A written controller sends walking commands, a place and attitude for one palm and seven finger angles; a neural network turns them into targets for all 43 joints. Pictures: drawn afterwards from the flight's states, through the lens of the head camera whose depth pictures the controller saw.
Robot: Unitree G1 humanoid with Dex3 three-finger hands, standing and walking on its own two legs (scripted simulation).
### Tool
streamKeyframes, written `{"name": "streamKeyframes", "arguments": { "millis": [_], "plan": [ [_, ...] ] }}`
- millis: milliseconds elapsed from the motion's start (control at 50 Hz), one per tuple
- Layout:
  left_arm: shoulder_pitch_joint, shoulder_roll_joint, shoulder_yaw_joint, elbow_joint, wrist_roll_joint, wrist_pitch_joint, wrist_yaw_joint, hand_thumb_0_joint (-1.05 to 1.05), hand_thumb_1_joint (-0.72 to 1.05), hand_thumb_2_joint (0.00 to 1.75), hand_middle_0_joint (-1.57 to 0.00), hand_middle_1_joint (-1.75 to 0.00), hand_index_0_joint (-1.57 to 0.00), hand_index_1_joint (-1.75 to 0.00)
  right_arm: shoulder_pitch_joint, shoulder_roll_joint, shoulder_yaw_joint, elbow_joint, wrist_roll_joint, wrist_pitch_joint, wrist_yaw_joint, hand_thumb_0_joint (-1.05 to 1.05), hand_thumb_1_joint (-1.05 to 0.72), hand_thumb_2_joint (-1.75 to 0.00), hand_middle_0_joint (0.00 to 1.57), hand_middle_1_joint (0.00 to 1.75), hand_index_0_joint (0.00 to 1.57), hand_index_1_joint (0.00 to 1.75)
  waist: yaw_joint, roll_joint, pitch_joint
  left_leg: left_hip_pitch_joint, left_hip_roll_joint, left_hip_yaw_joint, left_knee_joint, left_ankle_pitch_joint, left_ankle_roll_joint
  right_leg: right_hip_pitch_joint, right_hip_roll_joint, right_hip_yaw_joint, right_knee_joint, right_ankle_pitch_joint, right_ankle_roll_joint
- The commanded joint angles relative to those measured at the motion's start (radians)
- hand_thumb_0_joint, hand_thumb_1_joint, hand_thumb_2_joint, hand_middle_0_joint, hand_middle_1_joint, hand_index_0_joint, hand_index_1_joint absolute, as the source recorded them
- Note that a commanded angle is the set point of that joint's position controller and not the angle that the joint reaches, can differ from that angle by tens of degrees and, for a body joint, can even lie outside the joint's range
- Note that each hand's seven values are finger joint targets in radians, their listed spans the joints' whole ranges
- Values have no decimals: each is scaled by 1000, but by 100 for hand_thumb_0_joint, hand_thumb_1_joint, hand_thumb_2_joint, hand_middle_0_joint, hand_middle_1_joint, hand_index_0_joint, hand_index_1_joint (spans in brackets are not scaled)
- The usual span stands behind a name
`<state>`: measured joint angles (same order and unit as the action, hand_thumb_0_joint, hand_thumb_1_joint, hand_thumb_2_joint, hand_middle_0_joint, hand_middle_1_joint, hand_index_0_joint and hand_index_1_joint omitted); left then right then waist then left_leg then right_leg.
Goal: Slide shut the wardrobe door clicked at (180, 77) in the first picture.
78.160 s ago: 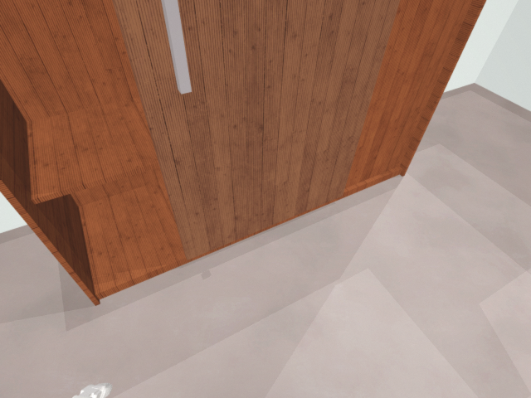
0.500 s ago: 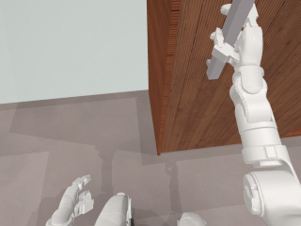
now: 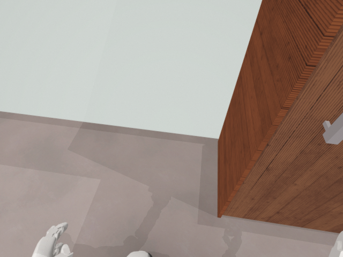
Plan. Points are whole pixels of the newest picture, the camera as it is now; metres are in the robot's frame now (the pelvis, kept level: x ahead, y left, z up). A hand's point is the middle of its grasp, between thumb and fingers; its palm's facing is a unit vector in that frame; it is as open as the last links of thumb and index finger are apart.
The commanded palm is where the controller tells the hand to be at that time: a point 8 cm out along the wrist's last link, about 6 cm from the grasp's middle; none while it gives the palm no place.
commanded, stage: stop walking and hold the door there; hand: right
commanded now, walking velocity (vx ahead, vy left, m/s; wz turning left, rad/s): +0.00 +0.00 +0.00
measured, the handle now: out of the picture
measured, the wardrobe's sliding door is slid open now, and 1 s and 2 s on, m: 0.00 0.00 0.01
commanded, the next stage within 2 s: none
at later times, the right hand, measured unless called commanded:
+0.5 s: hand out of the picture +0.39 -0.32 +0.19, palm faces +0.44 +0.87 -0.20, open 6.3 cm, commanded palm +0.35 -0.36 +0.19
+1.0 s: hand out of the picture +0.39 -0.33 +0.19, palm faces +0.34 +0.92 -0.22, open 6.2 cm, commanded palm +0.35 -0.38 +0.19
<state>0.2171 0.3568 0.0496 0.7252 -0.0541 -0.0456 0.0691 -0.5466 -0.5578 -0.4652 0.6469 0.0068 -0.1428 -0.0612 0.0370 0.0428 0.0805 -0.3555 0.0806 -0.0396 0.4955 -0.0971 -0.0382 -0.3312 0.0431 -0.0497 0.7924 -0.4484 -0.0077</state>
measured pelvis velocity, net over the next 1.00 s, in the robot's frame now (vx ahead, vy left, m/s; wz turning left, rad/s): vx -0.02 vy -0.09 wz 0.01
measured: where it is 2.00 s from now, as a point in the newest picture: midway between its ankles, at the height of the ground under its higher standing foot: outside the picture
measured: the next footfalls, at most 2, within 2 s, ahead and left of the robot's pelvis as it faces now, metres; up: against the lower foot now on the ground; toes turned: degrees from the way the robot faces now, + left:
right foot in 0.06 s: +0.05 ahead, -0.12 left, +0.00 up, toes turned -2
left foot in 0.26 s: +0.05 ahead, +0.10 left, +0.00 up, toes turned +6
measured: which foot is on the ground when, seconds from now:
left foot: down 0.00-0.08, up 0.10-0.24, down 0.26-1.00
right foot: up 0.00-0.04, down 0.06-0.76, up 0.78-0.96, down 0.98-1.00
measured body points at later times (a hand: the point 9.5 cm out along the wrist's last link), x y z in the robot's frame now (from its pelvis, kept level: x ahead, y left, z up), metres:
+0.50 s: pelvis -0.02 -0.04 +0.01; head -0.01 -0.05 +0.45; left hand +0.08 +0.22 -0.10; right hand +0.36 -0.37 +0.20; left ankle +0.01 +0.10 -0.73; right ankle +0.01 -0.12 -0.73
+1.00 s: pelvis -0.02 -0.09 +0.00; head +0.00 -0.09 +0.45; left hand +0.10 +0.21 -0.09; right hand +0.37 -0.38 +0.20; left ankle +0.01 +0.10 -0.73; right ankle -0.01 -0.21 -0.73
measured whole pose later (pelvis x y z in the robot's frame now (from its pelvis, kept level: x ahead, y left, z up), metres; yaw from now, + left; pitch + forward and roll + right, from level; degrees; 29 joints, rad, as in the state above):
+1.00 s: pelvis -0.02 -0.09 +0.00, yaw +1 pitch +0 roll -1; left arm 0.20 0.33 0.03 0.69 -0.05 0.00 0.10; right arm -0.54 -0.46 -0.31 0.49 0.02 -0.18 -0.06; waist 0.05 0.03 0.06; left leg -0.32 0.15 0.01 0.54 -0.22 -0.10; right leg -0.28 0.00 -0.03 0.55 -0.26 0.00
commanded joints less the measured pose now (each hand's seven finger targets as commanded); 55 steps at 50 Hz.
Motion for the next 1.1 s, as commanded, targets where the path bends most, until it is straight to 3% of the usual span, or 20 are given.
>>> {"name": "streamKeyframes", "arguments": {
  "millis": [0,20,60,100,180,220,280,300,320,420,620,680,760,820,900,940,1000,1020,1040,1080],
  "plan": [
    [-29,80,20,-132,10,-57,11,0,90,90,-20,-30,-20,-30,-386,-362,-45,-290,-21,-114,-49,0,-90,-90,45,140,45,140,-25,-98,-325,28,130,-111,-120,-236,100,278,-54,25,-403,151,-17],
    [-36,91,28,-148,9,-53,19,0,90,90,-20,-30,-20,-30,-370,-350,-36,-305,-13,-116,-47,0,-90,-90,45,140,45,140,-31,-218,-279,29,49,-45,-45,-260,83,243,-103,34,-462,148,-31],
    [-33,96,26,-177,3,-54,26,0,90,90,-20,-30,-20,-30,-450,-334,-24,-389,3,-113,-52,0,-90,-90,45,140,45,140,-44,-429,-251,6,-105,74,304,-377,38,111,-329,279,-557,222,-155],
    [-18,63,14,-170,7,-60,24,0,90,90,-20,-30,-20,-30,-410,-357,-27,-331,-18,-105,-55,0,-90,-90,45,140,45,140,-37,-353,-222,-21,-68,-12,449,-319,37,42,-326,283,-550,208,-180],
    [10,88,15,-157,-7,-77,22,0,90,90,-20,-30,-20,-30,-344,-298,9,-347,6,-65,-52,0,-90,-90,45,140,45,140,-41,-214,-283,92,-80,91,14,-219,23,262,-242,94,-350,559,-89],
    [-6,91,2,-158,-1,-78,18,0,90,90,-20,-30,-20,-30,-330,-234,73,-326,11,-51,-42,0,-90,-90,45,140,45,140,-33,-228,-273,201,-66,63,-122,-90,34,202,-225,97,-329,503,-61],
    [-9,76,-3,-162,12,-67,18,0,90,90,-20,-30,-20,-30,-320,-331,-4,-330,-3,-62,-57,0,-90,-90,45,140,45,140,-10,-115,-305,292,77,-117,-96,198,99,96,-163,68,-298,373,-18],
    [13,74,8,-155,3,-63,21,0,90,90,-20,-30,-20,-30,-285,-380,-65,-307,0,-59,-65,0,-90,-90,45,140,45,140,-18,-11,-353,305,70,-111,-91,121,92,99,-143,53,-298,287,-9],
    [0,75,9,-157,0,-56,21,0,90,90,-20,-30,-20,-30,-262,-318,-15,-286,14,-46,-60,0,-90,-90,45,140,45,140,-20,53,-334,276,72,-137,-116,48,94,101,-132,58,-291,227,-10],
    [-43,65,-14,-150,10,-52,34,0,90,90,-20,-30,-20,-30,-288,-283,9,-281,16,-64,-63,0,-90,-90,45,140,45,140,-29,-154,-280,145,-30,-5,-57,-77,47,176,-228,147,-467,203,-57],
    [-38,64,-9,-159,5,-42,37,0,90,90,-20,-30,-20,-30,-242,-255,32,-282,18,-61,-64,0,-90,-90,45,140,45,140,-31,-148,-273,181,-23,-16,-87,22,52,160,-203,83,-415,332,-30],
    [-38,72,3,-167,6,-30,38,0,90,90,-20,-30,-20,-30,-238,-305,-4,-285,11,-61,-69,0,-90,-90,45,140,45,140,-37,-112,-287,211,52,-90,-114,94,70,120,-157,48,-328,331,-22],
    [-38,75,16,-166,7,-4,31,0,90,90,-20,-30,-20,-30,-232,-353,-46,-226,11,-58,-68,0,-90,-90,45,140,45,140,-51,69,-280,287,272,-280,-199,143,164,-52,-75,64,-123,52,5],
    [-52,72,13,-166,5,-10,27,0,90,90,-20,-30,-20,-30,-272,-302,-8,-238,11,-54,-55,0,-90,-90,45,140,45,140,-56,110,-306,347,359,-274,-154,263,209,-135,-83,132,16,-31,1],
    [-55,51,3,-151,15,0,30,0,90,90,-20,-30,-20,-30,-286,-324,-34,-251,3,-73,-44,0,-90,-90,45,140,45,140,-34,133,-327,245,292,-94,-85,203,130,43,-75,69,-204,95,5],
    [-77,40,6,-149,14,4,30,0,90,90,-20,-30,-20,-30,-354,-249,44,-332,14,-83,-36,0,-90,-90,45,140,45,140,-15,51,-319,149,227,-24,-19,87,80,194,-55,-2,-358,261,7],
    [-109,68,15,-195,-1,4,27,0,90,90,-20,-30,-20,-30,-402,-115,153,-432,36,-105,-26,0,-90,-90,45,140,45,140,-33,-362,-294,-21,-35,152,324,-325,3,211,-278,213,-425,491,-111],
    [-113,26,-4,-205,2,2,18,0,90,90,-20,-30,-20,-30,-445,-50,224,-490,31,-109,-15,0,-90,-90,45,140,45,140,-23,-423,-282,-89,-42,137,445,-470,7,234,-301,241,-446,560,-170],
    [-116,12,-18,-204,8,-9,17,0,90,90,-20,-30,-20,-30,-447,-52,210,-501,32,-110,-21,0,-90,-90,45,140,45,140,-30,-339,-272,-112,-34,114,495,-491,8,236,-317,283,-434,634,-211],
    [-100,54,9,-175,4,-21,7,0,90,90,-20,-30,-20,-30,-391,-68,181,-457,45,-85,-30,0,-90,-90,45,140,45,140,-45,-183,-295,-38,-38,133,393,-398,6,254,-267,189,-358,684,-187]
  ]
}}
